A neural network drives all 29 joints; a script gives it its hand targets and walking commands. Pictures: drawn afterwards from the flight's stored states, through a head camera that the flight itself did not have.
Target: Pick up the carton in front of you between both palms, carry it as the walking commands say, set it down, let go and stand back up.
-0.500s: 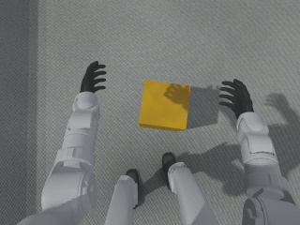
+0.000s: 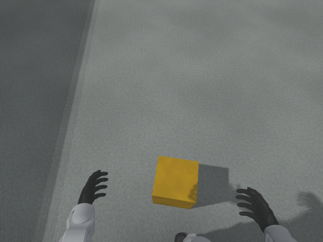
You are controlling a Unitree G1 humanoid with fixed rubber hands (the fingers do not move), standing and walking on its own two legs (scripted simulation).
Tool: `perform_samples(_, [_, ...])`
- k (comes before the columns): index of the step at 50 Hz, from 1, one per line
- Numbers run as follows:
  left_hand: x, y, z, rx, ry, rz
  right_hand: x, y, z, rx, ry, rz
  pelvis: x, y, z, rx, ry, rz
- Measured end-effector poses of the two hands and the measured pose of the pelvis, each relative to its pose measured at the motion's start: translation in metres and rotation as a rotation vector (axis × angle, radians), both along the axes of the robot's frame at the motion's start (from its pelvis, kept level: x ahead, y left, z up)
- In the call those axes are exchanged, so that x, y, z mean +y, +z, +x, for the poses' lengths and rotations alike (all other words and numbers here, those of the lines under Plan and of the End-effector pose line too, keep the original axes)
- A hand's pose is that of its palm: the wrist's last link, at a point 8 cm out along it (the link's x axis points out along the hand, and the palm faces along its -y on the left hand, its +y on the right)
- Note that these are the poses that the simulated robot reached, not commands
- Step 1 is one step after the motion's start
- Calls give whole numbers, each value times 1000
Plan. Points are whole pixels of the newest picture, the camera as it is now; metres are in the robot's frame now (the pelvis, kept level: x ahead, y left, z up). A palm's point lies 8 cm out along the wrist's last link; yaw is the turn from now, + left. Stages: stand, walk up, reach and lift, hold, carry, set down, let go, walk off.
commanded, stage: let go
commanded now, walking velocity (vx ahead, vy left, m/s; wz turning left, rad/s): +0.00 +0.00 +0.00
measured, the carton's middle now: (174, 183) +0.40 -0.08 -0.64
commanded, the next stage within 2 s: stand in 0.66 s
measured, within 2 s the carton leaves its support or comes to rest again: neither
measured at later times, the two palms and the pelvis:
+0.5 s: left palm out of the picture +0.16 +0.26 -0.06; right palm (257, 218) +0.17 -0.21 -0.05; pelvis +0.01 +0.03 +0.01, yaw +0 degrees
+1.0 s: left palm out of the picture +0.13 +0.30 -0.06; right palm (281, 226) +0.15 -0.28 -0.09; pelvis +0.02 +0.00 +0.00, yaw +2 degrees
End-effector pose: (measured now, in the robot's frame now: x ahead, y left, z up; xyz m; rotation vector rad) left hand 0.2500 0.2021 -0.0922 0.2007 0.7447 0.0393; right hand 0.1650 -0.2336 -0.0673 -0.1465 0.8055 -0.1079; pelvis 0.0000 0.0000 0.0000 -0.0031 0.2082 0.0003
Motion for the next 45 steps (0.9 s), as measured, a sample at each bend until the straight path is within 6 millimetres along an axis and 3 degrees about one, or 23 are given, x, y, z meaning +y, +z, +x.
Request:
perform_samples(5, [23, 15, -30, 11, 8, 5, 9, 7, -7, 2, 8, 0, 10, 7, 5, -87, -4, -11])
perform_samples(12, [52, 32, -68, 33, 38, 10, 25, 9, 2, -15, 36, 4, 24, 11, 8, -185, -2, -19])
perform_samples(20, [63, 38, -87, 39, 57, 0, 33, 10, 7, -13, 52, -7, 30, 11, 8, -256, 3, -20])
perform_samples(34, [42, 33, -86, 33, 48, 16, 6, 10, -5, 19, 8, -72, 16, 6, 2, -273, -9, -14])
perform_samples(45, [95, 28, -117, 166, 120, 226, -40, -21, -19, 98, 34, -155, 3, 4, 11, -209, 19, 1])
